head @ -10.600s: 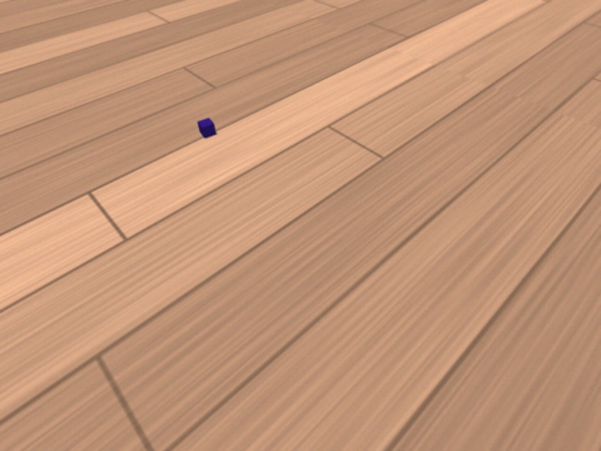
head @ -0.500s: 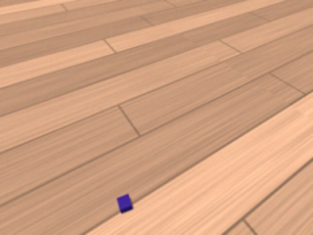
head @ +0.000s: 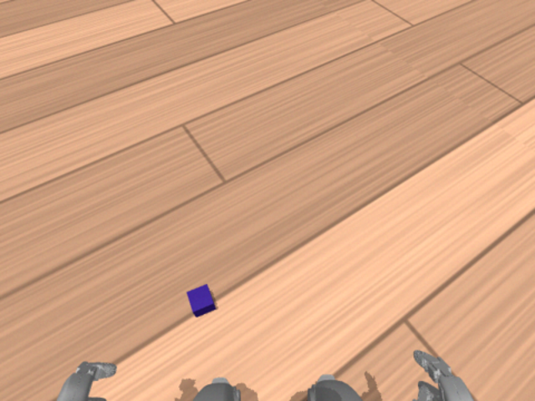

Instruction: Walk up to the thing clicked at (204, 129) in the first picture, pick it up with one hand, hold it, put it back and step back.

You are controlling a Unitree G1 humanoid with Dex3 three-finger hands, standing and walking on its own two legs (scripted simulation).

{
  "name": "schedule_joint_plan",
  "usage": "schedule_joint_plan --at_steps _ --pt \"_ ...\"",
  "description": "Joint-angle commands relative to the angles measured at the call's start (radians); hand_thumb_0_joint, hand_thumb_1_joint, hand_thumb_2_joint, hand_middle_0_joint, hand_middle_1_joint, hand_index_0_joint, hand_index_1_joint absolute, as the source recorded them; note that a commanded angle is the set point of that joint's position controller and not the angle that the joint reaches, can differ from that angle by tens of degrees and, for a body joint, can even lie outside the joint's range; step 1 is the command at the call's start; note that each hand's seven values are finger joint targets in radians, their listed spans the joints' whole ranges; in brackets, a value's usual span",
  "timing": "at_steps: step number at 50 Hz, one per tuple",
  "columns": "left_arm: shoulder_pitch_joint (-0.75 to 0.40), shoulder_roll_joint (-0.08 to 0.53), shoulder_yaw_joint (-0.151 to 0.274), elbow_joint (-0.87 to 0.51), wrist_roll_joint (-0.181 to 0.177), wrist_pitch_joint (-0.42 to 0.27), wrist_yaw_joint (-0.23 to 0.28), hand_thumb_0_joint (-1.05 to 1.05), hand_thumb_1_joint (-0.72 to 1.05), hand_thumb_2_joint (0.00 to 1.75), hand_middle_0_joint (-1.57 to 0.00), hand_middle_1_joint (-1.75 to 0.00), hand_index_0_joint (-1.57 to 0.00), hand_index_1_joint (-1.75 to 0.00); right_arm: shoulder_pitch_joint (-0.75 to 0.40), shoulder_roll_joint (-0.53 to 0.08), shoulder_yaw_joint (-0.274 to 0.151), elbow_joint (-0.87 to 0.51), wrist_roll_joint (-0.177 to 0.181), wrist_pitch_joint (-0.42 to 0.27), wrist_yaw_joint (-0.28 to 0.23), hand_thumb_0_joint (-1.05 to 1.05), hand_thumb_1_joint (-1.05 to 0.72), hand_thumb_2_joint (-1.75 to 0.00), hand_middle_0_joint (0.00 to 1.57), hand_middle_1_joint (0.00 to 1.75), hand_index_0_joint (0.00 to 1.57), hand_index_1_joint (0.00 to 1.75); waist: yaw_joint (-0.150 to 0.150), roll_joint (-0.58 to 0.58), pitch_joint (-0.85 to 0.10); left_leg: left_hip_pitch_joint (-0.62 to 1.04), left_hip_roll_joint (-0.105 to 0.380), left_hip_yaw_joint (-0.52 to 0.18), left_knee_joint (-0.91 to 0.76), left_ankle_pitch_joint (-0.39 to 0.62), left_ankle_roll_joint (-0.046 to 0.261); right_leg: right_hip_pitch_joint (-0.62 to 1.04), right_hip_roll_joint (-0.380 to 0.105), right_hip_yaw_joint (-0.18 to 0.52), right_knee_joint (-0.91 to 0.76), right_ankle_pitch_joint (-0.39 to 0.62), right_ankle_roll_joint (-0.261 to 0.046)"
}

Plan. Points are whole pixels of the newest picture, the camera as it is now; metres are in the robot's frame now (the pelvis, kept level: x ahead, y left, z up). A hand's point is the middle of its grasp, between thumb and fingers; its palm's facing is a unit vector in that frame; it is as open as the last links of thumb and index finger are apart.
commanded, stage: rise first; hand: left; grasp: from above
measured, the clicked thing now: (201, 300) +0.46 +0.22 -0.69
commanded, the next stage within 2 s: none
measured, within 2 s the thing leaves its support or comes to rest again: neither
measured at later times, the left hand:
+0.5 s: hand (124, 387) +0.18 +0.28 -0.27, palm faces -0.36 -0.67 -0.65, open 13.9 cm
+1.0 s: hand (152, 331) +0.31 +0.29 -0.43, palm faces -0.43 -0.19 -0.89, open 13.7 cm
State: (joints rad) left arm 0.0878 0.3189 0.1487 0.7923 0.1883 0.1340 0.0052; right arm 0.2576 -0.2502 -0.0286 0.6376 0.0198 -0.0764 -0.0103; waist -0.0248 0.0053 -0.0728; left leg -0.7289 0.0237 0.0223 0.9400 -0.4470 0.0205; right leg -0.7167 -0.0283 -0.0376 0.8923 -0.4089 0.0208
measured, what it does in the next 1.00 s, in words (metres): lowers itself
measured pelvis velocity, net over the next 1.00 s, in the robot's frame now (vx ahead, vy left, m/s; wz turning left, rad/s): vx -0.09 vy -0.01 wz -0.03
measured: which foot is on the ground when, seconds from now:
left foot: down 0.00-1.00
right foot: down 0.00-1.00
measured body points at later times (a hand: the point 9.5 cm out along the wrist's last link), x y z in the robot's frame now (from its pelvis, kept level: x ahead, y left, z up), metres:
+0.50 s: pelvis -0.02 -0.01 -0.12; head +0.13 +0.01 +0.30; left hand +0.19 +0.32 -0.23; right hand +0.18 -0.27 -0.22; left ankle +0.01 +0.10 -0.69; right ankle +0.01 -0.14 -0.69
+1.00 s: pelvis -0.09 -0.01 -0.29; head +0.12 +0.00 +0.11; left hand +0.33 +0.30 -0.38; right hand +0.00 -0.29 -0.43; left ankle +0.00 +0.10 -0.69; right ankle +0.01 -0.14 -0.69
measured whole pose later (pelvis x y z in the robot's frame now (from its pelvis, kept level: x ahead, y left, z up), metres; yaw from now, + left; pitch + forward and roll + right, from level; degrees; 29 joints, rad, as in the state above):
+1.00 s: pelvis -0.09 -0.01 -0.29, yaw -2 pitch +34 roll -4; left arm -0.68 0.59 0.12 1.21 0.99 -0.06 0.31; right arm 0.14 -0.26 -0.03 0.76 -0.06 -0.11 0.05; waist -0.11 0.03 -0.14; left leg -2.03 0.03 -0.05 2.09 -0.66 0.01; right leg -2.00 -0.04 -0.07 2.04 -0.63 -0.02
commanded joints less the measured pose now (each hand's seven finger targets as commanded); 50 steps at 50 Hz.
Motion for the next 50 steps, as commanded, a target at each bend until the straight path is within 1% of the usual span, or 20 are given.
schedule_joint_plan --at_steps 1,6,9,12,15,18,21,22,23,26,27,31,33,36,38,39,41,42,44,50 --pt "0.011 0.215 0.074 -0.251 0.023 -0.031 0.031 0.0 -0.56 0.97 -0.08 -1.1 -0.08 -1.09 -0.019 -0.148 -0.063 -0.148 -0.005 -0.071 -0.021 0.0 -0.91 -0.9 0.2 0.3 0.2 0.3 0.008 0.066 -0.261 0.088 -0.008 -0.044 -0.063 0.231 -0.022 0.028 0.035 -0.005 0.007 0.148 -0.05" --pt "0.092 0.206 0.065 -0.355 0.044 0.009 0.023 0.0 -0.56 0.97 -0.07 -1.11 -0.07 -1.1 -0.029 -0.148 -0.061 -0.159 -0.011 -0.088 -0.033 0.0 -0.9 -0.9 0.2 0.3 0.2 0.3 0.003 0.092 -0.278 0.064 -0.001 -0.058 -0.02 0.229 -0.026 -0.026 0.032 -0.003 0.055 0.139 -0.049" --pt "0.126 0.192 0.054 -0.366 0.065 0.032 0.024 0.0 -0.54 0.94 -0.06 -1.11 -0.08 -1.1 -0.038 -0.137 -0.058 -0.172 -0.011 -0.1 -0.039 0.0 -0.9 -0.9 0.2 0.3 0.2 0.3 -0.007 0.049 -0.285 0.008 -0.011 -0.042 0.031 0.202 -0.013 -0.04 0.033 0.0 0.066 0.13 -0.046" --pt "0.032 0.211 0.053 -0.339 0.096 0.03 0.03 0.0 -0.53 0.93 -0.06 -1.11 -0.08 -1.09 -0.055 -0.142 -0.054 -0.17 -0.016 -0.117 -0.042 0.0 -0.89 -0.9 0.2 0.3 0.2 0.3 -0.032 0.041 -0.242 -0.081 -0.009 -0.047 0.096 0.17 -0.01 -0.135 0.032 -0.002 0.122 0.103 -0.047" --pt "-0.051 0.231 0.057 -0.254 0.159 -0.012 0.038 0.0 -0.51 0.93 -0.06 -1.1 -0.07 -1.08 -0.071 -0.141 -0.052 -0.164 -0.023 -0.138 -0.033 0.0 -0.87 -0.89 0.2 0.3 0.2 0.3 -0.023 0.038 -0.228 -0.217 -0.014 -0.043 0.201 0.107 -0.007 -0.267 0.027 0.001 0.229 0.045 -0.048" --pt "-0.107 0.254 0.066 -0.221 0.237 -0.08 0.051 0.0 -0.48 0.92 -0.05 -1.12 -0.07 -1.1 -0.081 -0.157 -0.061 -0.156 -0.027 -0.159 -0.019 0.0 -0.84 -0.88 0.2 0.3 0.2 0.3 -0.011 0.059 -0.301 -0.305 -0.024 -0.037 0.297 0.073 -0.012 -0.376 0.024 0.008 0.346 0.014 -0.049" --pt "-0.166 0.256 0.03 -0.256 0.32 -0.141 0.074 0.0 -0.49 0.93 -0.06 -1.1 -0.07 -1.09 -0.085 -0.181 -0.075 -0.141 -0.022 -0.169 -0.006 0.0 -0.84 -0.88 0.2 0.3 0.2 0.3 -0.014 0.095 -0.442 -0.327 -0.019 -0.063 0.379 0.125 -0.021 -0.48 0.026 0.005 0.469 0.047 -0.054" --pt "-0.157 0.27 0.035 -0.255 0.347 -0.153 0.087 0.0 -0.5 0.94 -0.06 -1.09 -0.07 -1.08 -0.083 -0.185 -0.078 -0.132 -0.019 -0.168 -0.003 0.0 -0.86 -0.89 0.2 0.3 0.2 0.3 0.001 0.106 -0.482 -0.325 -0.019 -0.064 0.41 0.163 -0.022 -0.505 0.026 0.006 0.505 0.071 -0.057" --pt "-0.185 0.286 0.038 -0.246 0.374 -0.163 0.105 0.0 -0.52 0.96 -0.06 -1.08 -0.07 -1.08 -0.084 -0.194 -0.083 -0.128 -0.016 -0.166 0.001 0.0 -0.87 -0.89 0.2 0.3 0.2 0.3 -0.006 0.114 -0.506 -0.343 -0.018 -0.067 0.443 0.182 -0.023 -0.545 0.023 0.005 0.542 0.083 -0.058" --pt "-0.246 0.348 0.081 -0.182 0.463 -0.171 0.187 0.0 -0.56 0.99 -0.07 -1.07 -0.07 -1.08 -0.087 -0.212 -0.088 -0.097 -0.012 -0.15 0.014 0.0 -0.89 -0.9 0.2 0.3 0.2 0.3 0.02 0.115 -0.557 -0.419 -0.017 -0.077 0.529 0.236 -0.025 -0.645 0.021 -0.002 0.641 0.114 -0.062" --pt "-0.283 0.353 0.081 -0.16 0.493 -0.166 0.215 0.0 -0.55 0.98 -0.07 -1.07 -0.07 -1.07 -0.086 -0.213 -0.089 -0.087 -0.012 -0.141 0.018 0.0 -0.89 -0.9 0.2 0.3 0.2 0.3 0.017 0.116 -0.582 -0.444 -0.019 -0.077 0.557 0.242 -0.024 -0.664 0.02 -0.003 0.67 0.124 -0.062" --pt "-0.464 0.349 0.05 -0.097 0.556 -0.141 0.284 0.0 -0.53 0.97 -0.07 -1.09 -0.08 -1.08 -0.066 -0.214 -0.096 -0.048 -0.018 -0.115 0.035 0.0 -0.9 -0.9 0.2 0.3 0.2 0.3 -0.001 0.102 -0.676 -0.534 -0.028 -0.064 0.664 0.233 -0.019 -0.722 0.018 -0.003 0.733 0.123 -0.057" --pt "-0.604 0.406 0.045 -0.066 0.59 -0.137 0.302 0.0 -0.51 0.97 -0.06 -1.1 -0.08 -1.09 -0.051 -0.216 -0.1 -0.026 -0.026 -0.109 0.039 0.0 -0.88 -0.9 0.2 0.3 0.2 0.3 -0.02 0.058 -0.728 -0.621 -0.032 -0.042 0.737 0.174 -0.004 -0.717 0.02 0.005 0.744 0.108 -0.049" --pt "-0.724 0.476 0.05 0.038 0.634 -0.145 0.314 0.0 -0.51 0.97 -0.06 -1.12 -0.08 -1.1 -0.037 -0.214 -0.096 -0.005 -0.041 -0.102 0.042 0.0 -0.88 -0.9 0.2 0.3 0.2 0.3 -0.026 0.018 -0.772 -0.725 -0.036 -0.023 0.811 0.074 0.004 -0.712 0.02 0.016 0.77 0.036 -0.041" --pt "-0.801 0.49 0.034 0.095 0.656 -0.155 0.318 0.0 -0.51 0.97 -0.06 -1.12 -0.08 -1.1 -0.033 -0.211 -0.097 0.002 -0.049 -0.096 0.039 0.0 -0.88 -0.9 0.2 0.3 0.2 0.3 -0.042 0.016 -0.764 -0.786 -0.038 -0.017 0.823 -0.028 0.003 -0.738 0.02 0.015 0.77 -0.068 -0.041" --pt "-0.809 0.503 0.038 0.121 0.661 -0.161 0.318 0.0 -0.52 0.98 -0.06 -1.12 -0.08 -1.1 -0.038 -0.203 -0.096 0.01 -0.052 -0.094 0.038 0.0 -0.88 -0.9 0.2 0.3 0.2 0.3 -0.028 0.022 -0.752 -0.798 -0.039 -0.014 0.824 -0.058 0.002 -0.753 0.02 0.015 0.77 -0.113 -0.043" --pt "-0.884 0.537 0.039 0.159 0.69 -0.172 0.321 0.0 -0.52 0.98 -0.06 -1.12 -0.08 -1.1 -0.034 -0.201 -0.093 0.019 -0.059 -0.086 0.036 0.0 -0.88 -0.9 0.2 0.3 0.2 0.3 -0.038 0.037 -0.734 -0.846 -0.041 -0.011 0.843 -0.118 0.005 -0.785 0.023 0.019 0.773 -0.195 -0.046" --pt "-0.878 0.561 0.051 0.209 0.713 -0.174 0.323 0.0 -0.51 0.97 -0.06 -1.12 -0.08 -1.1 -0.036 -0.204 -0.091 0.02 -0.061 -0.081 0.037 0.0 -0.88 -0.9 0.2 0.3 0.2 0.3 -0.037 0.014 -0.72 -0.886 -0.043 -0.01 0.86 -0.143 0.01 -0.797 0.028 0.021 0.777 -0.234 -0.046" --pt "-0.925 0.566 0.033 0.263 0.752 -0.185 0.326 0.0 -0.49 0.96 -0.06 -1.12 -0.09 -1.1 -0.037 -0.197 -0.086 0.025 -0.066 -0.072 0.04 0.0 -0.87 -0.89 0.2 0.3 0.2 0.3 -0.054 0.009 -0.682 -0.946 -0.047 -0.006 0.887 -0.183 0.015 -0.829 0.033 0.023 0.789 -0.29 -0.048" --pt "-1.005 0.576 0.016 0.368 0.864 -0.217 0.361 0.0 -0.49 0.97 -0.07 -1.06 -0.09 -1.04 -0.015 -0.21 -0.064 0.061 -0.075 -0.058 0.051 0.0 -0.87 -0.89 0.2 0.3 0.2 0.3 -0.082 0.078 -0.608 -0.985 -0.046 -0.035 0.917 -0.227 0.015 -0.992 0.031 -0.029 0.892 -0.279 -0.059"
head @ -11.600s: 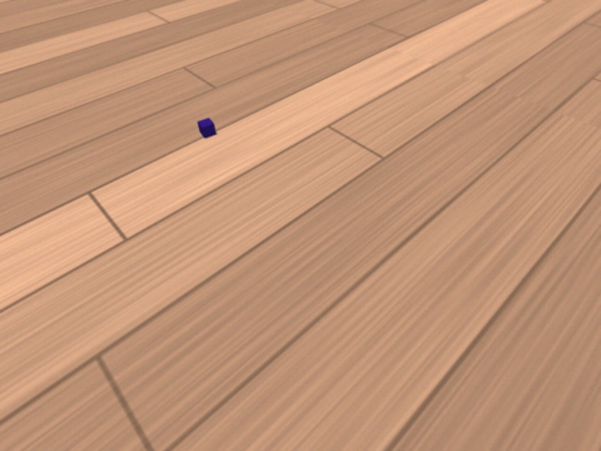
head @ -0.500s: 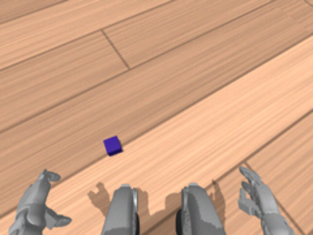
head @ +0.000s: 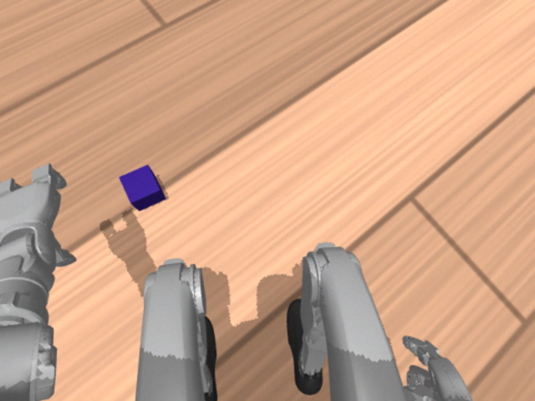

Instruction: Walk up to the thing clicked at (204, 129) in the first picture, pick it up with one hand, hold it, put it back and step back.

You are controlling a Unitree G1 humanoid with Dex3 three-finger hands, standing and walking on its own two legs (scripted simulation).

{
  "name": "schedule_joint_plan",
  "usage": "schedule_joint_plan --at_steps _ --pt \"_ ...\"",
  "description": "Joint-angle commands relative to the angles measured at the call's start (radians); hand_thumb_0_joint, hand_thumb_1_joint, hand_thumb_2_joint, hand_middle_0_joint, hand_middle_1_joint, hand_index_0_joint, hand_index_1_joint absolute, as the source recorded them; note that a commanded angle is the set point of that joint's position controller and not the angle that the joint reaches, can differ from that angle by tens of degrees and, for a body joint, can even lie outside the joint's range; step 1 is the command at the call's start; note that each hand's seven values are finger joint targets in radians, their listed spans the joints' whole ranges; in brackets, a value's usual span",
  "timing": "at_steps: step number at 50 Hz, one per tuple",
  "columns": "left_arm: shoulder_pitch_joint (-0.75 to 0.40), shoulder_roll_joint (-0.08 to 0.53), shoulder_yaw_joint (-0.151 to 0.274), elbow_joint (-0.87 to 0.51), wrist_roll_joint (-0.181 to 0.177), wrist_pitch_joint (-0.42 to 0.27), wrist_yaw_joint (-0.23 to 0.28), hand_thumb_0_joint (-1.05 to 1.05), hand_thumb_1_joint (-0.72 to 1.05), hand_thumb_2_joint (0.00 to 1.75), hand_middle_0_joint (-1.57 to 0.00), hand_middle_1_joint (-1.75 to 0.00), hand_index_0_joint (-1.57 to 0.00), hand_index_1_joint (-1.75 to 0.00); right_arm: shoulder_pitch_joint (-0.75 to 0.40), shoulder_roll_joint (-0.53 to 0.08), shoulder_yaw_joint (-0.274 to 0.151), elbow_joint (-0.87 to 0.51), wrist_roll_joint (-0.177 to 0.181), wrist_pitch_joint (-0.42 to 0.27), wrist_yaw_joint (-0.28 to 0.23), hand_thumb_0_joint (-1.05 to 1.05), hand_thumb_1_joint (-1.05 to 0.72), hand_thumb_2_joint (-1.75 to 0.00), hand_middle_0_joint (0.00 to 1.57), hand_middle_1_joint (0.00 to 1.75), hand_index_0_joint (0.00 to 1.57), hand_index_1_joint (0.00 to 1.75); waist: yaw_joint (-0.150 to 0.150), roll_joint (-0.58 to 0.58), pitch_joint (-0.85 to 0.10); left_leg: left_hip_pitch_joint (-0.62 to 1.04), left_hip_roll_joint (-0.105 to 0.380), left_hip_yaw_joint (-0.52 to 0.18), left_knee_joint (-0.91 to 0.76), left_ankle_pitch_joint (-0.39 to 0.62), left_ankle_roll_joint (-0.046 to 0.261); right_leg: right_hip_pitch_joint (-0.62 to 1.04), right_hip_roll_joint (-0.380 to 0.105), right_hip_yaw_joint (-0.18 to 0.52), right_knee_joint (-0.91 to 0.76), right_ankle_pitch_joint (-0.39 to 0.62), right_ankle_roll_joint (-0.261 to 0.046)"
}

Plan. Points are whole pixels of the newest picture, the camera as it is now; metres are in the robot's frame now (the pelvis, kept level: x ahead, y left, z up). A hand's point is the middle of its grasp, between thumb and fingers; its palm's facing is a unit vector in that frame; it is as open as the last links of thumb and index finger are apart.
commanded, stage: rise first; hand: left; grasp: from above
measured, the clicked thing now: (143, 188) +0.54 +0.25 -0.39
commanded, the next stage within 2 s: none
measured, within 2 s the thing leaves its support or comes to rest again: neither
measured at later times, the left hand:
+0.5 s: hand (83, 205) +0.45 +0.31 -0.22, palm faces -0.40 -0.13 -0.91, open 14.0 cm
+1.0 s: hand (97, 199) +0.47 +0.31 -0.27, palm faces -0.39 -0.16 -0.90, open 14.1 cm
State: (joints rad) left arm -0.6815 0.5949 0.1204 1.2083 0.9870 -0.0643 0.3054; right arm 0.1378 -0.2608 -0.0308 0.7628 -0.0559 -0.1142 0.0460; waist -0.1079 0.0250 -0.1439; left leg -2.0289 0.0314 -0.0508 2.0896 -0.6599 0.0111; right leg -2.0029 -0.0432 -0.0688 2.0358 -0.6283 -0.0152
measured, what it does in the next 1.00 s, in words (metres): lowers itself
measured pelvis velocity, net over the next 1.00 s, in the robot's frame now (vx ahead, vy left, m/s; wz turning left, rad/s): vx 0.01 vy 0.01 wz -0.07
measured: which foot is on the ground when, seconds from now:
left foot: down 0.00-1.00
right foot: down 0.00-1.00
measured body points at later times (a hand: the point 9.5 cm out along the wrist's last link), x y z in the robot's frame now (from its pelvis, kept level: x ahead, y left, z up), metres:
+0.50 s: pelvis +0.01 +0.01 -0.05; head +0.25 +0.05 +0.33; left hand +0.47 +0.32 -0.17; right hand +0.07 -0.26 -0.18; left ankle +0.09 +0.12 -0.39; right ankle +0.10 -0.12 -0.39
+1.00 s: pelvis +0.01 +0.01 -0.09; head +0.27 +0.05 +0.28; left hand +0.49 +0.31 -0.22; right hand +0.04 -0.27 -0.19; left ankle +0.09 +0.12 -0.39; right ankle +0.10 -0.12 -0.39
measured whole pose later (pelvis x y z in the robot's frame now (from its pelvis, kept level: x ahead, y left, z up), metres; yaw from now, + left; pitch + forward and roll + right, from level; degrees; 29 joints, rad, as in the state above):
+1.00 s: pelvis +0.01 +0.01 -0.09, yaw -4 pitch +36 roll -7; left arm -0.99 0.73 0.21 1.54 1.13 -0.02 0.49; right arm 0.16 -0.28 0.05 0.79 -0.15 -0.13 0.18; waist -0.24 0.00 -0.04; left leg -2.30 0.04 -0.09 2.38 -0.72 0.03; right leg -2.25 -0.04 -0.09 2.28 -0.67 0.01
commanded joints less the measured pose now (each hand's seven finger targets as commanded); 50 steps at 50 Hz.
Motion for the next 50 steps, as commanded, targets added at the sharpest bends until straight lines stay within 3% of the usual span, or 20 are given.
schedule_joint_plan --at_steps 1,3,4,6,10,11,14,18,19,20,23,27,36,41,50 --pt "-0.239 0.304 0.048 -0.038 0.08 -0.024 0.073 0.0 -0.48 0.96 -0.08 -1.04 -0.1 -1.02 0.111 -0.207 -0.058 -0.056 -0.002 -0.018 -0.001 0.0 -0.87 -0.89 0.2 0.3 0.2 0.3 -0.002 0.069 -0.531 0.335 -0.05 0.026 -0.225 -0.005 0.023 0.26 0.041 -0.008 -0.232 -0.035 -0.023" --pt "-0.309 0.312 0.037 -0.065 0.107 -0.043 0.093 0.0 -0.48 0.96 -0.1 -1.0 -0.11 -0.99 0.123 -0.21 -0.056 -0.048 -0.009 -0.014 0.005 0.0 -0.87 -0.89 0.2 0.3 0.2 0.3 -0.018 0.123 -0.559 0.355 -0.048 0.019 -0.213 0.01 0.017 0.228 0.04 -0.018 -0.193 -0.004 -0.025" --pt "-0.309 0.335 0.049 -0.051 0.123 -0.048 0.105 0.0 -0.47 0.95 -0.1 -1.0 -0.11 -0.99 0.127 -0.212 -0.056 -0.043 -0.012 -0.01 0.008 0.0 -0.88 -0.89 0.2 0.3 0.2 0.3 -0.011 0.14 -0.572 0.37 -0.047 0.019 -0.205 0.027 0.016 0.221 0.041 -0.021 -0.179 0.011 -0.027" --pt "-0.353 0.319 0.042 -0.038 0.149 -0.056 0.133 0.0 -0.49 0.96 -0.1 -0.98 -0.11 -0.97 0.142 -0.223 -0.051 -0.029 -0.02 -0.008 0.014 0.0 -0.88 -0.89 0.2 0.3 0.2 0.3 -0.029 0.182 -0.57 0.388 -0.04 0.0 -0.195 0.04 0.007 0.151 0.036 -0.036 -0.139 0.033 -0.027" --pt "-0.394 0.311 0.051 -0.004 0.172 -0.048 0.188 0.0 -0.51 0.97 -0.1 -0.98 -0.1 -0.97 0.171 -0.223 -0.046 -0.008 -0.036 -0.006 0.024 0.0 -0.89 -0.9 0.2 0.3 0.2 0.3 -0.041 0.261 -0.619 0.469 -0.032 -0.02 -0.185 0.108 -0.006 0.089 0.031 -0.05 -0.09 0.089 -0.027" --pt "-0.439 0.33 0.059 -0.021 0.166 -0.042 0.2 0.0 -0.53 0.98 -0.08 -1.0 -0.08 -0.99 0.174 -0.236 -0.054 -0.006 -0.039 -0.004 0.025 0.0 -0.89 -0.9 0.2 0.3 0.2 0.3 -0.046 0.275 -0.653 0.481 -0.027 -0.021 -0.175 0.119 -0.007 0.084 0.029 -0.05 -0.078 0.104 -0.027" --pt "-0.463 0.3 0.049 0.028 0.151 -0.006 0.221 0.0 -0.53 0.98 -0.07 -1.02 -0.08 -1.01 0.192 -0.23 -0.049 0.003 -0.054 -0.004 0.035 0.0 -0.89 -0.9 0.2 0.3 0.2 0.3 -0.07 0.286 -0.633 0.48 -0.022 -0.025 -0.163 0.136 -0.009 0.066 0.024 -0.05 -0.068 0.124 -0.027" --pt "-0.503 0.315 0.065 0.092 0.138 0.031 0.227 0.0 -0.53 0.97 -0.07 -1.04 -0.08 -1.03 0.207 -0.242 -0.044 0.016 -0.062 -0.007 0.045 0.0 -0.9 -0.9 0.2 0.3 0.2 0.3 -0.081 0.302 -0.622 0.46 -0.018 -0.038 -0.153 0.138 -0.011 0.036 0.021 -0.056 -0.044 0.127 -0.027" --pt "-0.494 0.323 0.063 0.112 0.133 0.039 0.225 0.0 -0.53 0.97 -0.07 -1.05 -0.08 -1.03 0.201 -0.233 -0.041 0.01 -0.062 -0.005 0.05 0.0 -0.9 -0.9 0.2 0.3 0.2 0.3 -0.074 0.278 -0.627 0.44 -0.022 -0.026 -0.136 0.127 -0.004 0.057 0.027 -0.054 -0.049 0.122 -0.03" --pt "-0.501 0.313 0.062 0.137 0.136 0.044 0.223 0.0 -0.53 0.97 -0.07 -1.04 -0.08 -1.03 0.208 -0.229 -0.033 0.012 -0.065 -0.007 0.053 0.0 -0.9 -0.9 0.2 0.3 0.2 0.3 -0.092 0.26 -0.599 0.407 -0.022 -0.025 -0.124 0.127 0.0 0.058 0.024 -0.051 -0.051 0.127 -0.026" --pt "-0.5 0.312 0.053 0.161 0.119 0.045 0.203 0.0 -0.52 0.96 -0.08 -1.04 -0.09 -1.03 0.21 -0.221 -0.024 0.009 -0.068 -0.012 0.064 0.0 -0.9 -0.9 0.2 0.3 0.2 0.3 -0.104 0.202 -0.582 0.338 -0.028 -0.002 -0.081 0.132 0.017 0.114 0.031 -0.042 -0.062 0.142 -0.02" --pt "-0.506 0.387 0.082 0.151 0.127 0.031 0.175 0.0 -0.54 0.97 -0.09 -1.04 -0.1 -1.03 0.231 -0.228 -0.012 0.01 -0.068 -0.011 0.079 0.0 -0.91 -0.9 0.2 0.3 0.2 0.3 -0.091 0.16 -0.63 0.287 -0.031 0.023 -0.025 0.2 0.03 0.215 0.038 -0.033 -0.055 0.21 -0.011" --pt "-0.551 0.373 0.099 0.179 0.144 0.011 0.209 0.0 -0.56 0.99 -0.08 -1.04 -0.08 -1.03 0.247 -0.233 0.002 0.014 -0.08 -0.014 0.111 0.0 -0.91 -0.9 0.2 0.3 0.2 0.3 -0.115 0.228 -0.599 0.279 -0.025 0.006 -0.005 0.171 0.02 0.124 0.044 -0.053 -0.004 0.183 -0.02" --pt "-0.598 0.369 0.096 0.179 0.134 0.024 0.235 0.0 -0.58 1.01 -0.08 -1.03 -0.08 -1.03 0.259 -0.25 0.0 0.029 -0.086 -0.02 0.119 0.0 -0.91 -0.9 0.2 0.3 0.2 0.3 -0.132 0.278 -0.609 0.3 -0.019 -0.003 0.006 0.177 0.015 0.085 0.046 -0.065 0.024 0.19 -0.021" --pt "-0.603 0.407 0.089 0.209 0.127 0.045 0.212 0.0 -0.58 1.01 -0.08 -1.04 -0.08 -1.04 0.256 -0.261 0.013 0.022 -0.086 -0.02 0.133 0.0 -0.91 -0.9 0.2 0.3 0.2 0.3 -0.14 0.263 -0.565 0.242 -0.021 0.003 0.039 0.154 0.022 0.087 0.05 -0.065 0.037 0.174 -0.023"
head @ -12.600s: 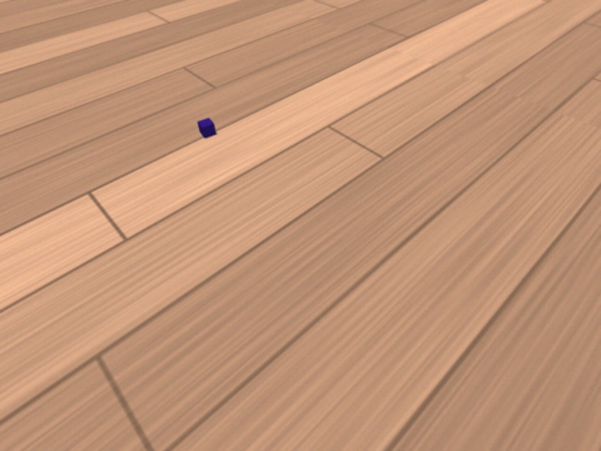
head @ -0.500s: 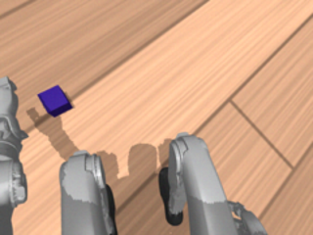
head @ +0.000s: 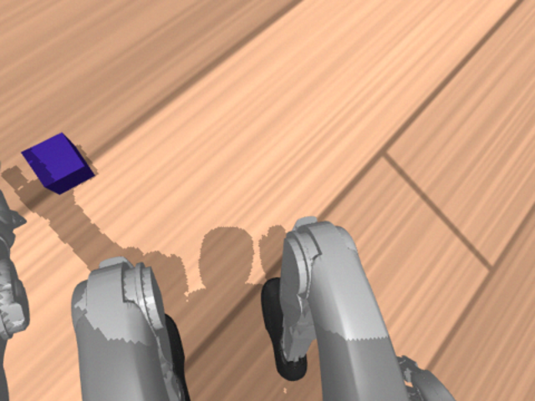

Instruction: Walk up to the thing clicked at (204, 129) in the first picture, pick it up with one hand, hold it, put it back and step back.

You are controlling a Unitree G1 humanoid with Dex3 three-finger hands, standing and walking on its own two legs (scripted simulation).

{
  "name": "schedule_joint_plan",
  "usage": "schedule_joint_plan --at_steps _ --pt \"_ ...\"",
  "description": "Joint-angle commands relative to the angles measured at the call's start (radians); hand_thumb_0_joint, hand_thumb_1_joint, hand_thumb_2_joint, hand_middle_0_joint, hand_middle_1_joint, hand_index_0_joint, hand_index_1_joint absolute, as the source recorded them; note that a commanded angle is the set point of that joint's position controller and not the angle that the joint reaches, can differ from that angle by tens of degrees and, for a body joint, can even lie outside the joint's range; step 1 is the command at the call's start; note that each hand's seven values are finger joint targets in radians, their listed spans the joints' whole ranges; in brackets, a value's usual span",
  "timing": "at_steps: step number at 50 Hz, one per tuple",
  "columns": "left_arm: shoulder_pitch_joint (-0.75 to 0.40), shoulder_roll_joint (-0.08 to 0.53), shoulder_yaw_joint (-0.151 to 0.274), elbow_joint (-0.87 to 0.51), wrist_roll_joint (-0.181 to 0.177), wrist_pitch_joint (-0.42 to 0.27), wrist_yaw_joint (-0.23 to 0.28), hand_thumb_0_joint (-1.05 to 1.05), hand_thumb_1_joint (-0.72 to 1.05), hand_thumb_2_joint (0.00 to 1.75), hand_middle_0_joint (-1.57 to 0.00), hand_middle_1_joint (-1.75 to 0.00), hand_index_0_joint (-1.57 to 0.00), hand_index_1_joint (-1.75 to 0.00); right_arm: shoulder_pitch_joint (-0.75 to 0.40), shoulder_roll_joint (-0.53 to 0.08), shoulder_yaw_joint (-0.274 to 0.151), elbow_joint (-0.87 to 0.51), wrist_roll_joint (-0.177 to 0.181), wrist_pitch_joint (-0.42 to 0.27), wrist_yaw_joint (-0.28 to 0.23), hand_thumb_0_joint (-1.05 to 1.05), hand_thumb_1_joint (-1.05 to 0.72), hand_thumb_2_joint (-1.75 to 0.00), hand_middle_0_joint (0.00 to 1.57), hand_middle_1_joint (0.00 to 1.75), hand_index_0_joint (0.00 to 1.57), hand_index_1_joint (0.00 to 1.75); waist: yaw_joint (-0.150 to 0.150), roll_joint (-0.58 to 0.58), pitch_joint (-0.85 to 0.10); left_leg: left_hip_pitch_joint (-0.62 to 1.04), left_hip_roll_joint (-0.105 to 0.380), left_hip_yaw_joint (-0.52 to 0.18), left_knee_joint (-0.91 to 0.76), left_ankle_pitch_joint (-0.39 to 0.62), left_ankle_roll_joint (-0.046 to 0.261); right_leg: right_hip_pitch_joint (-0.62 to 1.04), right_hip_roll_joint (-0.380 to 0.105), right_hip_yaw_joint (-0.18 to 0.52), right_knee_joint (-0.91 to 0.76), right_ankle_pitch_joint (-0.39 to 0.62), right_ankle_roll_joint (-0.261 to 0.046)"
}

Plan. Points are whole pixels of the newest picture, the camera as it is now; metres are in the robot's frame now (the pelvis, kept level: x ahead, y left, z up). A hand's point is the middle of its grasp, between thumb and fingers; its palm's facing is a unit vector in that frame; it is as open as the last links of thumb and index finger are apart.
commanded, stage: rise first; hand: left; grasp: from above
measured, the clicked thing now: (60, 164) +0.51 +0.27 -0.31
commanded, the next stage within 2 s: approach in 1.88 s
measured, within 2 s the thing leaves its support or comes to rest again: neither
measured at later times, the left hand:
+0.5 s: hand out of the picture +0.45 +0.32 -0.20, palm faces -0.38 -0.20 -0.90, open 14.1 cm
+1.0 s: hand (6, 171) +0.47 +0.32 -0.21, palm faces -0.37 -0.20 -0.91, open 14.0 cm
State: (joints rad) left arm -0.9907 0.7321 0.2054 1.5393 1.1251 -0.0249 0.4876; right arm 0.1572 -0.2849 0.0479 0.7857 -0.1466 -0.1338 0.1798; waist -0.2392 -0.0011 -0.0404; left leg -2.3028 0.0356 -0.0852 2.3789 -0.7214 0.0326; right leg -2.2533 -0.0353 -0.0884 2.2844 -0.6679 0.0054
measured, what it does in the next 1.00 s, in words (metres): stands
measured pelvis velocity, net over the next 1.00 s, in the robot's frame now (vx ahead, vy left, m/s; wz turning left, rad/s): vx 0.00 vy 0.00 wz -0.04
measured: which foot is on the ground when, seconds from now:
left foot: down 0.00-1.00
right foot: down 0.00-1.00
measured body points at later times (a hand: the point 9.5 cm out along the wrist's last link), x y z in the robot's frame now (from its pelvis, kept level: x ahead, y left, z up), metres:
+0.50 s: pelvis +0.00 +0.00 -0.02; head +0.26 +0.06 +0.34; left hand +0.47 +0.33 -0.15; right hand +0.03 -0.27 -0.12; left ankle +0.07 +0.12 -0.31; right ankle +0.10 -0.12 -0.31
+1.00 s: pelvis +0.00 +0.00 -0.02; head +0.26 +0.06 +0.33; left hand +0.49 +0.32 -0.15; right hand +0.01 -0.27 -0.11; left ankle +0.07 +0.12 -0.31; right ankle +0.10 -0.12 -0.31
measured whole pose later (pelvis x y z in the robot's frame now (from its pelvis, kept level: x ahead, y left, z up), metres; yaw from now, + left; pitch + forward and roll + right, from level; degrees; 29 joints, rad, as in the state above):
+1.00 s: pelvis +0.00 +0.00 -0.02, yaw -2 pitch +34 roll -9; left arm -1.09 0.84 0.22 1.62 1.13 -0.02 0.48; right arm 0.18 -0.32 0.12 0.74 -0.16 -0.16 0.24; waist -0.30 -0.02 0.03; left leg -2.36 0.04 -0.13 2.47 -0.71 0.03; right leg -2.29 -0.03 -0.12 2.34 -0.65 0.01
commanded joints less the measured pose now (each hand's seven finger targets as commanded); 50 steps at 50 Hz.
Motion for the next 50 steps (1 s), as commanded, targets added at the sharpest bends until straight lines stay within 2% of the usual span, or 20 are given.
schedule_joint_plan --at_steps 1,4,10,12,13,18,19,21,22,23,29,30,31,33,37,39,40,44,45,50 --pt "-0.3 0.287 0.014 -0.118 -0.016 0.005 0.029 0.0 -0.58 1.01 -0.08 -1.04 -0.08 -1.04 0.23 -0.245 -0.066 -0.004 0.006 0.001 0.0 0.0 -0.91 -0.9 0.2 0.3 0.2 0.3 -0.008 0.275 -0.685 0.495 -0.024 0.039 -0.243 0.207 0.003 0.349 0.045 -0.048 -0.209 0.209 -0.043" --pt "-0.284 0.284 0.01 -0.093 -0.009 0.01 0.021 0.0 -0.57 1.01 -0.08 -1.04 -0.08 -1.04 0.239 -0.249 -0.057 -0.01 0.003 -0.002 0.007 0.0 -0.91 -0.9 0.2 0.3 0.2 0.3 -0.022 0.256 -0.652 0.486 -0.025 0.037 -0.228 0.215 0.006 0.343 0.044 -0.051 -0.204 0.215 -0.04" --pt "-0.271 0.28 0.026 -0.076 -0.019 0.014 0.028 0.0 -0.57 1.0 -0.08 -1.04 -0.08 -1.04 0.239 -0.259 -0.048 -0.012 0.005 -0.003 0.017 0.0 -0.91 -0.9 0.2 0.3 0.2 0.3 -0.015 0.288 -0.664 0.505 -0.024 0.024 -0.229 0.244 -0.003 0.339 0.05 -0.066 -0.175 0.245 -0.042" --pt "-0.31 0.311 0.023 -0.117 -0.009 0.013 0.025 0.0 -0.57 1.0 -0.08 -1.05 -0.08 -1.04 0.242 -0.262 -0.047 -0.018 0.007 -0.003 0.02 0.0 -0.91 -0.9 0.2 0.3 0.2 0.3 -0.023 0.313 -0.66 0.517 -0.024 0.024 -0.219 0.254 -0.004 0.321 0.047 -0.063 -0.168 0.251 -0.043" --pt "-0.315 0.298 0.018 -0.105 -0.009 0.012 0.022 0.0 -0.57 1.0 -0.08 -1.03 -0.08 -1.03 0.246 -0.266 -0.048 -0.017 0.003 -0.005 0.023 0.0 -0.91 -0.9 0.2 0.3 0.2 0.3 -0.039 0.315 -0.657 0.512 -0.023 0.023 -0.212 0.255 -0.004 0.321 0.049 -0.066 -0.161 0.251 -0.041" --pt "-0.325 0.308 0.016 -0.113 -0.019 0.0 0.026 0.0 -0.57 1.0 -0.08 -1.04 -0.08 -1.04 0.25 -0.263 -0.038 -0.017 0.001 -0.008 0.028 0.0 -0.91 -0.9 0.2 0.3 0.2 0.3 -0.039 0.297 -0.665 0.482 -0.024 0.029 -0.195 0.236 0.002 0.347 0.053 -0.067 -0.167 0.241 -0.04" --pt "-0.33 0.316 0.023 -0.113 -0.017 -0.002 0.031 0.0 -0.61 1.07 -0.08 -1.0 -0.05 -1.03 0.249 -0.268 -0.041 -0.012 0.002 -0.009 0.027 0.0 -0.91 -0.91 0.2 0.3 0.2 0.3 -0.038 0.315 -0.666 0.484 -0.023 0.026 -0.201 0.226 -0.001 0.332 0.054 -0.07 -0.164 0.232 -0.041" --pt "-0.337 0.341 0.035 -0.12 -0.016 0.001 0.03 0.0 -0.57 1.0 -0.08 -1.05 -0.08 -1.05 0.248 -0.272 -0.042 -0.018 0.0 -0.009 0.028 0.0 -0.91 -0.91 0.2 0.3 0.2 0.3 -0.036 0.313 -0.672 0.473 -0.024 0.032 -0.193 0.216 0.002 0.339 0.053 -0.069 -0.167 0.222 -0.041" --pt "-0.326 0.316 0.02 -0.11 -0.01 0.003 0.028 0.0 -0.58 1.0 -0.09 -1.03 -0.08 -1.04 0.255 -0.27 -0.04 -0.017 -0.003 -0.01 0.03 0.0 -0.91 -0.91 0.2 0.3 0.2 0.3 -0.049 0.316 -0.659 0.48 -0.025 0.033 -0.187 0.23 0.001 0.346 0.052 -0.069 -0.168 0.237 -0.038" --pt "-0.332 0.314 0.014 -0.103 -0.021 0.001 0.028 0.0 -0.57 0.99 -0.09 -1.05 -0.09 -1.05 0.247 -0.269 -0.039 -0.015 -0.002 -0.009 0.032 0.0 -0.91 -0.91 0.2 0.3 0.2 0.3 -0.042 0.305 -0.669 0.458 -0.022 0.031 -0.188 0.217 0.002 0.348 0.058 -0.071 -0.165 0.226 -0.041" --pt "-0.337 0.33 0.03 -0.088 -0.006 0.011 0.035 0.0 -0.57 1.0 -0.09 -1.04 -0.08 -1.04 0.257 -0.288 -0.032 -0.015 0.0 -0.009 0.036 0.0 -0.91 -0.91 0.2 0.3 0.2 0.3 -0.049 0.329 -0.662 0.491 -0.021 0.01 -0.197 0.259 -0.007 0.32 0.055 -0.087 -0.142 0.259 -0.042" --pt "-0.326 0.323 0.015 -0.066 -0.005 0.013 0.032 0.0 -0.58 1.0 -0.09 -1.04 -0.08 -1.05 0.249 -0.279 -0.029 -0.018 0.002 -0.009 0.039 0.0 -0.91 -0.91 0.2 0.3 0.2 0.3 -0.049 0.328 -0.631 0.486 -0.022 0.012 -0.194 0.249 -0.006 0.301 0.056 -0.083 -0.141 0.25 -0.046" --pt "-0.351 0.308 0.009 -0.077 -0.007 0.013 0.029 0.0 -0.57 1.0 -0.08 -1.05 -0.08 -1.05 0.255 -0.278 -0.028 -0.02 0.0 -0.009 0.041 0.0 -0.91 -0.91 0.2 0.3 0.2 0.3 -0.066 0.326 -0.628 0.478 -0.021 0.014 -0.186 0.252 -0.003 0.306 0.056 -0.083 -0.148 0.255 -0.041" --pt "-0.349 0.335 0.016 -0.063 -0.008 0.012 0.032 0.0 -0.56 0.99 -0.09 -1.05 -0.09 -1.05 0.248 -0.286 -0.025 -0.021 0.001 -0.01 0.041 0.0 -0.91 -0.91 0.2 0.3 0.2 0.3 -0.057 0.319 -0.62 0.459 -0.022 0.011 -0.186 0.234 -0.002 0.302 0.058 -0.084 -0.145 0.24 -0.043" --pt "-0.364 0.345 0.011 -0.043 -0.003 0.006 0.027 0.0 -0.57 1.0 -0.09 -1.04 -0.09 -1.04 0.246 -0.294 -0.019 -0.024 -0.001 -0.015 0.042 0.0 -0.91 -0.91 0.2 0.3 0.2 0.3 -0.067 0.31 -0.594 0.426 -0.025 0.017 -0.181 0.189 0.002 0.294 0.058 -0.084 -0.153 0.202 -0.041" --pt "-0.375 0.351 0.007 -0.056 0.007 0.003 0.021 0.0 -0.56 0.99 -0.09 -1.06 -0.09 -1.06 0.261 -0.292 -0.012 -0.026 -0.007 -0.019 0.047 0.0 -0.91 -0.91 0.2 0.3 0.2 0.3 -0.08 0.316 -0.595 0.44 -0.025 0.019 -0.171 0.216 0.001 0.312 0.06 -0.084 -0.15 0.222 -0.04" --pt "-0.372 0.368 0.019 -0.062 0.01 0.004 0.024 0.0 -0.55 0.98 -0.09 -1.06 -0.09 -1.05 0.262 -0.298 -0.013 -0.03 -0.005 -0.02 0.048 0.0 -0.91 -0.91 0.2 0.3 0.2 0.3 -0.069 0.323 -0.612 0.457 -0.025 0.018 -0.174 0.232 -0.001 0.316 0.058 -0.085 -0.147 0.234 -0.04" --pt "-0.39 0.358 0.026 -0.065 -0.002 0.008 0.039 0.0 -0.56 0.99 -0.09 -1.05 -0.09 -1.05 0.266 -0.303 -0.012 -0.031 -0.007 -0.025 0.052 0.0 -0.91 -0.91 0.2 0.3 0.2 0.3 -0.074 0.347 -0.627 0.476 -0.023 0.012 -0.183 0.235 -0.005 0.315 0.057 -0.088 -0.145 0.242 -0.04" --pt "-0.379 0.348 0.014 -0.059 -0.002 0.01 0.04 0.0 -0.56 0.99 -0.09 -1.07 -0.09 -1.06 0.258 -0.299 -0.009 -0.033 -0.009 -0.023 0.054 0.0 -0.92 -0.91 0.2 0.3 0.2 0.3 -0.068 0.357 -0.64 0.469 -0.021 0.016 -0.181 0.227 -0.006 0.319 0.063 -0.09 -0.146 0.236 -0.042" --pt "-0.405 0.393 0.02 -0.082 0.002 0.016 0.027 0.0 -0.57 1.0 -0.09 -1.05 -0.09 -1.05 0.269 -0.305 -0.004 -0.037 -0.006 -0.026 0.056 0.0 -0.92 -0.91 0.2 0.3 0.2 0.3 -0.078 0.348 -0.632 0.451 -0.022 0.02 -0.165 0.238 0.001 0.332 0.06 -0.085 -0.15 0.246 -0.038"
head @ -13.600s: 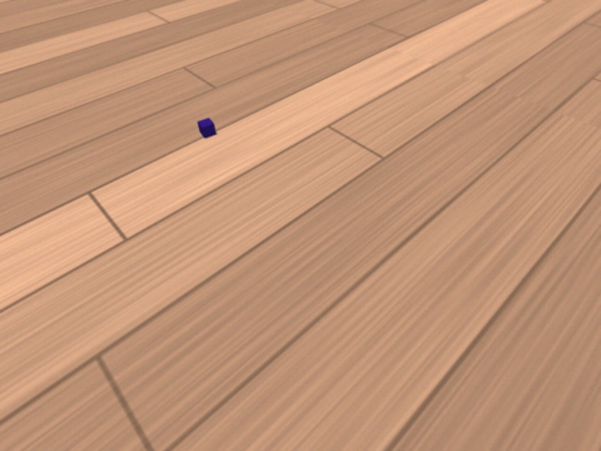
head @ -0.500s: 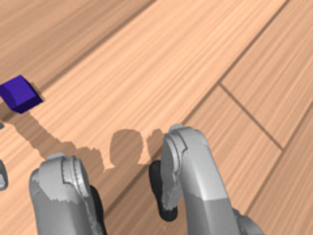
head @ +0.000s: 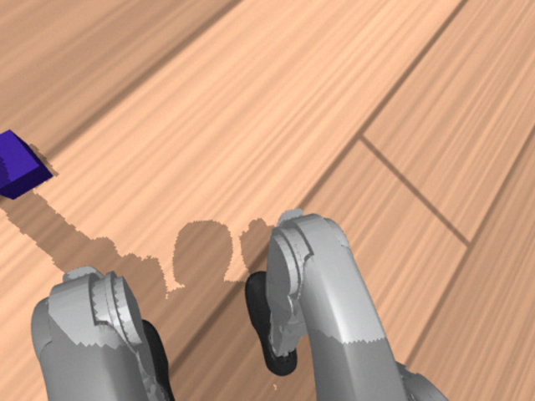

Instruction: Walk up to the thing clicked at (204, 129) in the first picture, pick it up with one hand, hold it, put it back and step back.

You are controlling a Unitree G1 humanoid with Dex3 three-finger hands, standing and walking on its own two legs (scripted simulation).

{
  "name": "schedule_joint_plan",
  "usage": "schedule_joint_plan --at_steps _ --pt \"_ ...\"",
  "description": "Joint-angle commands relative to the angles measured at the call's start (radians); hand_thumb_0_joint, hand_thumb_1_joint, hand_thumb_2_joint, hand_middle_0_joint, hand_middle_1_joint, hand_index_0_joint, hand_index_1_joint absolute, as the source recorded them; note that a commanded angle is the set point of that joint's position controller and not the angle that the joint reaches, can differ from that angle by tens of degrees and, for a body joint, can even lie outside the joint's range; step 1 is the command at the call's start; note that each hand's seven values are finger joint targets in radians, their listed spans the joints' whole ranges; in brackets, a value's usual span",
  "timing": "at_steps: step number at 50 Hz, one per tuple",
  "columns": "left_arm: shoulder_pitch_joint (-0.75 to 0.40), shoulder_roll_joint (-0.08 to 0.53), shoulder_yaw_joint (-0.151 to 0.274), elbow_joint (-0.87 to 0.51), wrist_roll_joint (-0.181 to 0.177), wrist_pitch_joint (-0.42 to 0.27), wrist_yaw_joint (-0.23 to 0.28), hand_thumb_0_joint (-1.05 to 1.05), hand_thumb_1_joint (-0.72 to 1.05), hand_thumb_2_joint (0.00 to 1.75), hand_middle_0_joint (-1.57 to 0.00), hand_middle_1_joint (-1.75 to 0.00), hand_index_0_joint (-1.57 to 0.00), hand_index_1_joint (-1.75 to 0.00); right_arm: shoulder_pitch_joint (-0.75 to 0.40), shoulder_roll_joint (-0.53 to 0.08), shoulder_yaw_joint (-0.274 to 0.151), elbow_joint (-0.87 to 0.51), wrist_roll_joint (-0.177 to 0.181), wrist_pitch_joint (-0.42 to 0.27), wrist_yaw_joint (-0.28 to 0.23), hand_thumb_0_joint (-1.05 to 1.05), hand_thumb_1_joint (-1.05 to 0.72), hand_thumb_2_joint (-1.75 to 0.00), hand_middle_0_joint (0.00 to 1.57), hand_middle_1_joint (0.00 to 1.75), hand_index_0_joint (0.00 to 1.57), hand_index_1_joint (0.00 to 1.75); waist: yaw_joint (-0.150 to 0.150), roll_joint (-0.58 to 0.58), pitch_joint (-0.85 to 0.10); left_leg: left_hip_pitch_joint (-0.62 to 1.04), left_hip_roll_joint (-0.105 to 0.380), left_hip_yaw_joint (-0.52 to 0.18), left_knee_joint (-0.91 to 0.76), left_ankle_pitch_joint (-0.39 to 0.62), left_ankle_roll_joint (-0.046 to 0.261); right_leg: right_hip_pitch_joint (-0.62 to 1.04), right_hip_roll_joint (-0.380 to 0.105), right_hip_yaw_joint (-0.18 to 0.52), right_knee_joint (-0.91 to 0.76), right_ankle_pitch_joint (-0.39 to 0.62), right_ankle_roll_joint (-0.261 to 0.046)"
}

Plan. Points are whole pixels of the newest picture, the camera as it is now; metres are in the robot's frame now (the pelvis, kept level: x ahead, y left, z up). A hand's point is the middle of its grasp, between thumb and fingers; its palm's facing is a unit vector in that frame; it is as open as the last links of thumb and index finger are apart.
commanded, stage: rise first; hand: left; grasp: from above
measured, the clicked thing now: (11, 166) +0.50 +0.29 -0.28
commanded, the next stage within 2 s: approach in 0.88 s
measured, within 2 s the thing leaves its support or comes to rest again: neither
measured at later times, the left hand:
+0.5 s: hand out of the picture +0.46 +0.34 -0.17, palm faces -0.37 -0.20 -0.90, open 14.0 cm
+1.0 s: hand out of the picture +0.46 +0.34 -0.16, palm faces -0.39 -0.19 -0.90, open 14.0 cm
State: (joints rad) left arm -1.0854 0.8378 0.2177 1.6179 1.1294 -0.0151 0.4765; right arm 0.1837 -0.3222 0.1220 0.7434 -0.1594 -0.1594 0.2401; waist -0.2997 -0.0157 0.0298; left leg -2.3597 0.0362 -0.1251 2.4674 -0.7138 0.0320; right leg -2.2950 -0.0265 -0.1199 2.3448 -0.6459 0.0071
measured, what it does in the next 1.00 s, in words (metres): stands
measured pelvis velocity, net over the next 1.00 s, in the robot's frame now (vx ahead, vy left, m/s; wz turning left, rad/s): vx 0.00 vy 0.00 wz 0.01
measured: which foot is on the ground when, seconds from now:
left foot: down 0.00-1.00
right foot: down 0.00-1.00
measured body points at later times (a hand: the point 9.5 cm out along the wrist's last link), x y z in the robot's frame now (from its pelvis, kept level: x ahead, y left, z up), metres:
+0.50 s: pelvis +0.00 +0.00 +0.00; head +0.26 +0.07 +0.37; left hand +0.48 +0.35 -0.12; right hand +0.03 -0.27 -0.09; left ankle +0.07 +0.12 -0.28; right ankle +0.11 -0.12 -0.28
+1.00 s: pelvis +0.00 +0.00 +0.01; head +0.25 +0.07 +0.37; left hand +0.48 +0.35 -0.11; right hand +0.03 -0.27 -0.08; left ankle +0.07 +0.12 -0.28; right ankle +0.11 -0.12 -0.28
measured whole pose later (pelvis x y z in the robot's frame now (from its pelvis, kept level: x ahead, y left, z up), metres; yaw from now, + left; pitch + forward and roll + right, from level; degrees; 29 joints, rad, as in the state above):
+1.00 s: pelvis +0.00 +0.00 +0.01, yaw +1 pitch +35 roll -9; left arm -1.06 0.81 0.18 1.56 1.14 -0.03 0.42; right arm 0.20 -0.32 0.10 0.73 -0.14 -0.14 0.25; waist -0.28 0.00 0.00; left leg -2.34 0.03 -0.11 2.43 -0.71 0.03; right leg -2.28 -0.03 -0.11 2.32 -0.65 0.01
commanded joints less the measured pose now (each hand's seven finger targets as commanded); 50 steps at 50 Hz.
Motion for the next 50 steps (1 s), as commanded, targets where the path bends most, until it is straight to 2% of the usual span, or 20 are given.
schedule_joint_plan --at_steps 1,3,4,14,17,18,20,21,22,23,24,27,29,36,39,41,45,46,48,50 --pt "-0.296 0.27 0.008 -0.148 -0.003 0.009 0.038 0.0 -0.56 1.0 -0.1 -1.04 -0.09 -1.05 0.244 -0.27 -0.079 0.009 0.004 -0.002 -0.004 0.0 -0.91 -0.91 0.2 0.3 0.2 0.3 -0.017 0.371 -0.707 0.527 -0.021 0.056 -0.262 0.237 -0.003 0.371 0.05 -0.057 -0.204 0.228 -0.042" --pt "-0.3 0.265 -0.003 -0.15 -0.005 0.01 0.029 0.0 -0.56 0.99 -0.1 -1.06 -0.1 -1.05 0.246 -0.269 -0.079 0.008 0.006 -0.003 0.003 0.0 -0.92 -0.91 0.2 0.3 0.2 0.3 -0.027 0.37 -0.678 0.516 -0.021 0.052 -0.262 0.217 -0.002 0.341 0.052 -0.058 -0.203 0.211 -0.044" --pt "-0.283 0.276 0.007 -0.136 -0.006 0.012 0.031 0.0 -0.56 0.99 -0.1 -1.05 -0.1 -1.05 0.244 -0.277 -0.078 0.008 0.006 -0.004 0.002 0.0 -0.91 -0.91 0.2 0.3 0.2 0.3 -0.015 0.356 -0.678 0.51 -0.021 0.049 -0.267 0.206 -0.002 0.345 0.053 -0.061 -0.209 0.201 -0.043" --pt "-0.252 0.244 -0.001 -0.18 -0.009 0.012 0.011 0.0 -0.57 1.01 -0.1 -1.03 -0.09 -1.04 0.253 -0.272 -0.088 0.007 0.016 0.003 0.009 0.0 -0.91 -0.91 0.2 0.3 0.2 0.3 -0.003 0.38 -0.715 0.546 -0.023 0.042 -0.287 0.25 -0.01 0.356 0.051 -0.065 -0.2 0.236 -0.045" --pt "-0.264 0.24 -0.016 -0.187 -0.003 0.004 0.0 0.0 -0.56 1.0 -0.1 -1.04 -0.1 -1.04 0.253 -0.269 -0.087 0.002 0.018 0.005 0.013 0.0 -0.91 -0.91 0.2 0.3 0.2 0.3 -0.018 0.383 -0.691 0.536 -0.024 0.047 -0.281 0.253 -0.007 0.352 0.051 -0.06 -0.202 0.239 -0.044" --pt "-0.28 0.27 0.003 -0.208 -0.004 -0.001 -0.002 0.0 -0.56 1.0 -0.1 -1.04 -0.1 -1.05 0.259 -0.274 -0.091 0.004 0.017 0.006 0.013 0.0 -0.91 -0.91 0.2 0.3 0.2 0.3 -0.019 0.354 -0.687 0.528 -0.025 0.047 -0.273 0.252 -0.003 0.353 0.05 -0.059 -0.206 0.241 -0.043" --pt "-0.281 0.275 0.005 -0.203 -0.006 -0.008 -0.005 0.0 -0.56 1.0 -0.12 -1.03 -0.11 -1.04 0.256 -0.27 -0.09 0.0 0.015 0.005 0.013 0.0 -0.92 -0.91 0.2 0.3 0.2 0.3 -0.014 0.344 -0.677 0.494 -0.028 0.064 -0.266 0.229 0.003 0.375 0.051 -0.051 -0.22 0.224 -0.04" --pt "-0.256 0.26 0.005 -0.187 -0.006 -0.01 -0.005 0.0 -0.55 1.0 -0.12 -1.03 -0.11 -1.04 0.249 -0.267 -0.089 -0.004 0.011 0.006 0.015 0.0 -0.91 -0.91 0.2 0.3 0.2 0.3 -0.014 0.325 -0.682 0.48 -0.028 0.067 -0.268 0.222 0.004 0.396 0.056 -0.051 -0.227 0.219 -0.038" --pt "-0.239 0.22 -0.024 -0.141 -0.013 -0.009 -0.008 0.0 -0.56 1.0 -0.11 -1.04 -0.11 -1.05 0.244 -0.258 -0.084 -0.001 0.012 0.006 0.015 0.0 -0.92 -0.91 0.2 0.3 0.2 0.3 -0.013 0.302 -0.676 0.457 -0.027 0.073 -0.259 0.204 0.008 0.402 0.058 -0.046 -0.239 0.207 -0.035" --pt "-0.255 0.232 -0.023 -0.17 -0.013 -0.013 -0.009 0.0 -0.56 0.99 -0.11 -1.05 -0.1 -1.05 0.248 -0.261 -0.086 -0.001 0.011 0.003 0.015 0.0 -0.92 -0.91 0.2 0.3 0.2 0.3 -0.024 0.297 -0.665 0.452 -0.03 0.074 -0.258 0.191 0.011 0.398 0.056 -0.044 -0.245 0.195 -0.035" --pt "-0.254 0.261 -0.007 -0.179 -0.008 -0.011 -0.009 0.0 -0.56 0.99 -0.1 -1.06 -0.1 -1.05 0.251 -0.269 -0.089 0.001 0.013 0.001 0.012 0.0 -0.91 -0.91 0.2 0.3 0.2 0.3 -0.01 0.309 -0.67 0.473 -0.03 0.071 -0.27 0.189 0.007 0.382 0.053 -0.046 -0.241 0.185 -0.037" --pt "-0.264 0.268 -0.007 -0.196 -0.009 -0.012 -0.009 0.0 -0.58 1.01 -0.1 -1.05 -0.09 -1.06 0.242 -0.266 -0.096 0.0 0.014 0.003 0.01 0.0 -0.92 -0.91 0.2 0.3 0.2 0.3 0.001 0.335 -0.7 0.512 -0.027 0.062 -0.286 0.181 0.001 0.372 0.053 -0.05 -0.234 0.177 -0.042" --pt "-0.274 0.236 -0.016 -0.196 -0.008 -0.01 -0.005 0.0 -0.58 1.01 -0.09 -1.05 -0.09 -1.06 0.24 -0.268 -0.096 0.0 0.014 0.004 0.01 0.0 -0.91 -0.91 0.2 0.3 0.2 0.3 -0.003 0.358 -0.706 0.535 -0.025 0.05 -0.301 0.182 -0.007 0.35 0.051 -0.058 -0.225 0.177 -0.046" --pt "-0.28 0.252 -0.014 -0.197 0.008 -0.006 -0.001 0.0 -0.58 1.03 -0.11 -1.02 -0.09 -1.03 0.242 -0.268 -0.097 0.003 0.021 0.012 0.003 0.0 -0.91 -0.91 0.2 0.3 0.2 0.3 -0.001 0.366 -0.698 0.536 -0.027 0.054 -0.3 0.228 -0.008 0.339 0.048 -0.054 -0.216 0.215 -0.045" --pt "-0.266 0.217 -0.032 -0.155 0.006 -0.005 -0.009 0.0 -0.57 1.01 -0.11 -1.03 -0.09 -1.05 0.242 -0.26 -0.097 0.005 0.019 0.016 0.004 0.0 -0.91 -0.91 0.2 0.3 0.2 0.3 -0.006 0.338 -0.686 0.509 -0.029 0.062 -0.294 0.208 -0.002 0.352 0.052 -0.052 -0.233 0.204 -0.045" --pt "-0.277 0.252 -0.017 -0.19 0.008 -0.007 -0.015 0.0 -0.56 1.0 -0.11 -1.02 -0.1 -1.03 0.249 -0.266 -0.097 -0.004 0.017 0.014 0.005 0.0 -0.91 -0.91 0.2 0.3 0.2 0.3 -0.01 0.333 -0.67 0.504 -0.032 0.068 -0.291 0.208 0.001 0.357 0.048 -0.046 -0.239 0.199 -0.042" --pt "-0.253 0.231 -0.023 -0.184 0.004 -0.008 -0.016 0.0 -0.56 1.01 -0.12 -1.02 -0.11 -1.03 0.244 -0.262 -0.098 -0.002 0.02 0.015 0.005 0.0 -0.91 -0.91 0.2 0.3 0.2 0.3 0.008 0.346 -0.709 0.541 -0.031 0.059 -0.303 0.219 -0.005 0.36 0.048 -0.05 -0.229 0.208 -0.045" --pt "-0.259 0.237 -0.013 -0.202 0.01 -0.008 -0.017 0.0 -0.55 1.0 -0.13 -1.01 -0.11 -1.02 0.251 -0.268 -0.102 -0.003 0.02 0.015 0.004 0.0 -0.91 -0.91 0.2 0.3 0.2 0.3 0.006 0.369 -0.722 0.567 -0.03 0.053 -0.314 0.236 -0.009 0.352 0.045 -0.053 -0.223 0.218 -0.045" --pt "-0.272 0.193 -0.037 -0.204 0.0 -0.011 -0.018 0.0 -0.55 1.0 -0.13 -1.0 -0.11 -1.02 0.247 -0.263 -0.104 -0.004 0.02 0.017 0.005 0.0 -0.91 -0.91 0.2 0.3 0.2 0.3 -0.004 0.383 -0.736 0.569 -0.028 0.049 -0.314 0.239 -0.012 0.349 0.047 -0.058 -0.219 0.223 -0.045" --pt "-0.27 0.24 -0.021 -0.215 0.006 -0.015 -0.018 0.0 -0.61 1.06 -0.09 -0.99 -0.06 -1.02 0.25 -0.262 -0.102 -0.004 0.023 0.022 0.005 0.0 -0.9 -0.9 0.2 0.3 0.2 0.3 0.004 0.351 -0.739 0.534 -0.03 0.062 -0.3 0.235 -0.004 0.383 0.051 -0.051 -0.231 0.225 -0.044"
